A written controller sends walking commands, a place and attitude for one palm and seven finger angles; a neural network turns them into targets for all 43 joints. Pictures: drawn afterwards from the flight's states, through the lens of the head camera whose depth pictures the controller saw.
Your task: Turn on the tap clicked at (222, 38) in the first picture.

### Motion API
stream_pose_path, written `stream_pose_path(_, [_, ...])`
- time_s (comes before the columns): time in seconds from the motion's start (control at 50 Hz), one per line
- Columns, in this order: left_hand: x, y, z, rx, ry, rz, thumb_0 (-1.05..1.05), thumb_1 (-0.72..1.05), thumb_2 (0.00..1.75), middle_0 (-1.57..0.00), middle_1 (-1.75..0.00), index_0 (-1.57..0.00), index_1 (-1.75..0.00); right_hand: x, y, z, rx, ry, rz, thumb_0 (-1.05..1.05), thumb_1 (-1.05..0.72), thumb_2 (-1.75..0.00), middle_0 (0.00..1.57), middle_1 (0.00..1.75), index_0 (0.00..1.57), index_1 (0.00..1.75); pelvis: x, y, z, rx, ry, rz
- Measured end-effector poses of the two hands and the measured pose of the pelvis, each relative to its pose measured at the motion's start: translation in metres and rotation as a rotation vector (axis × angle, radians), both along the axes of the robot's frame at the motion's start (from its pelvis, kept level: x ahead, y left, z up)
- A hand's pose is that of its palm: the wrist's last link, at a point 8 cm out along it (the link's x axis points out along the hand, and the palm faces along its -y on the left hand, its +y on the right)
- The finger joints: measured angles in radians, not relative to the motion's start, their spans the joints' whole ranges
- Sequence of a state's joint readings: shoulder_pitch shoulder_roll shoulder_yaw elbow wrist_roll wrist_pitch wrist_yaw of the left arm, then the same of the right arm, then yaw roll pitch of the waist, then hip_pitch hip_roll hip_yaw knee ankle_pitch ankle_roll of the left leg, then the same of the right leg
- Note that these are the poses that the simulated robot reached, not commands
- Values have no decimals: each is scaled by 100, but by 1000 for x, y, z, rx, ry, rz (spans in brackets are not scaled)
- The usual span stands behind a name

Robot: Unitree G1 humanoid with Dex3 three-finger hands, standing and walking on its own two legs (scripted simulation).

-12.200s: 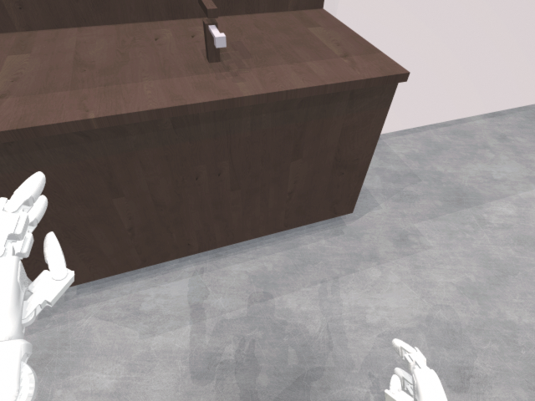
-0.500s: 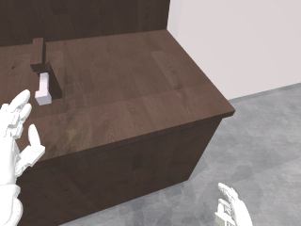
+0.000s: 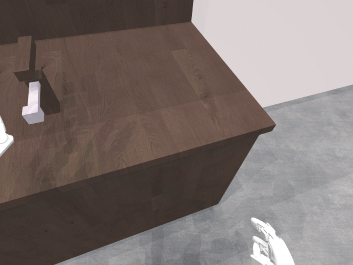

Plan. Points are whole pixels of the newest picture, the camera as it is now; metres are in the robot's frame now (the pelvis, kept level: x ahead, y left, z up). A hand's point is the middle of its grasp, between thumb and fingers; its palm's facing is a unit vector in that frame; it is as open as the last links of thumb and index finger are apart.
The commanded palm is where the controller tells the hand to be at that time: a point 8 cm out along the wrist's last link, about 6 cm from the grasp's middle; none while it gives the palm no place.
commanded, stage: come to a stop and stand still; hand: left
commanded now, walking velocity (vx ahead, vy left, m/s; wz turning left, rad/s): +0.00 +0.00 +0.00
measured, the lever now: (33, 114) +0.36 +0.33 +0.13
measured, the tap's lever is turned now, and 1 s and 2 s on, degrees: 0 0 0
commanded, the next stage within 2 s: look again from close up in 0.76 s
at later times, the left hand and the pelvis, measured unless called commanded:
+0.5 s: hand (1, 193) +0.18 +0.27 +0.17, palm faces +0.41 -0.85 -0.34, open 7.4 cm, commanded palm +0.13 +0.30 +0.18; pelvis -0.02 +0.01 +0.00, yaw +2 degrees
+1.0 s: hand (18, 196) +0.19 +0.26 +0.16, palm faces +0.39 -0.86 -0.33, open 7.4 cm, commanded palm +0.13 +0.29 +0.18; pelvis -0.03 +0.01 +0.00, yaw +0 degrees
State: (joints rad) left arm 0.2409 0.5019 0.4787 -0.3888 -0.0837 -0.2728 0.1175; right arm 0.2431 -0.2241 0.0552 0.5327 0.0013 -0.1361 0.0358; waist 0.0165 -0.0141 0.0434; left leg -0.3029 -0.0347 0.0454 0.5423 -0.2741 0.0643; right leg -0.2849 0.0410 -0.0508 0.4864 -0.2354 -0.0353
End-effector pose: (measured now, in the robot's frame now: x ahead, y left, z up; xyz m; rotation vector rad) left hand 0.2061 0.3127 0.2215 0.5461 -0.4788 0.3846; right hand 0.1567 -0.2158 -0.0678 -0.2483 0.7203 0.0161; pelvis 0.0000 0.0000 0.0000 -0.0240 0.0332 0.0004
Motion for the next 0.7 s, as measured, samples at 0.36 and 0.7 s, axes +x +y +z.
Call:
stream_pose_path(0.36, [-46, 1, -34, -123, 114, -6, 2, 89, 90, -21, -30, -21, -30, 9, 10, 6, -28, -28, 43, 2, -91, -90, 20, 30, 20, 30, -13, 12, 0, 12, -26, 40])
stream_pose_path(0.7, [-74, -5, -60, -244, 188, 33, 2, 89, 90, -20, -30, -21, -30, -12, 23, 12, -5, -62, 23, 2, -91, -90, 21, 30, 20, 30, -35, 13, 3, 5, -64, 26])
